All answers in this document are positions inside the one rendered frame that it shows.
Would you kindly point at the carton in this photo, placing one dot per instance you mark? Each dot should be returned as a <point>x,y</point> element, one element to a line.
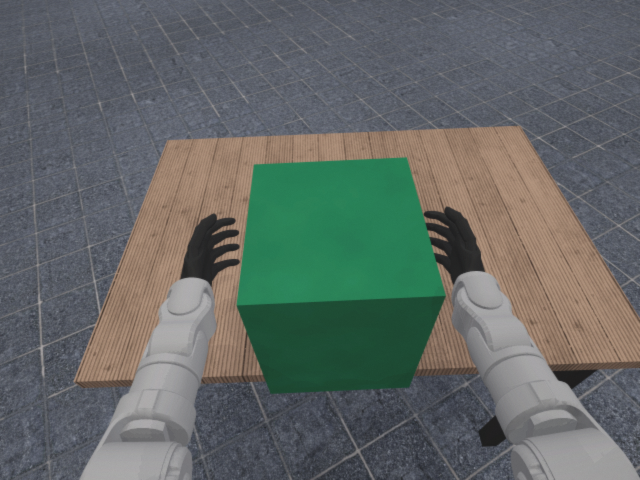
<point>339,286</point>

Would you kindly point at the left robot hand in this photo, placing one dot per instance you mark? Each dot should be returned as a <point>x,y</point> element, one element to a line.
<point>200,256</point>

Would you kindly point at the right robot forearm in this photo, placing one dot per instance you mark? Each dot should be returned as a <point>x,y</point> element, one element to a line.
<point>529,399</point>

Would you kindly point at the right robot upper arm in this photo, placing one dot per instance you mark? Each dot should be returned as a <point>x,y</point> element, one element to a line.
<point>584,454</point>

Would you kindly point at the left robot forearm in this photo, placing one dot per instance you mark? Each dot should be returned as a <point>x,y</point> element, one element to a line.
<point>160,404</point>

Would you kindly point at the right robot hand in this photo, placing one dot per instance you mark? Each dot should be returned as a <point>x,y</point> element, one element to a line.
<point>463,254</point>

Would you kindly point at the table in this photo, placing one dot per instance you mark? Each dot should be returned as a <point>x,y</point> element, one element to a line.
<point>530,240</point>

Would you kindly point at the left robot upper arm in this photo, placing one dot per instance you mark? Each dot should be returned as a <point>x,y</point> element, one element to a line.
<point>141,461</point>

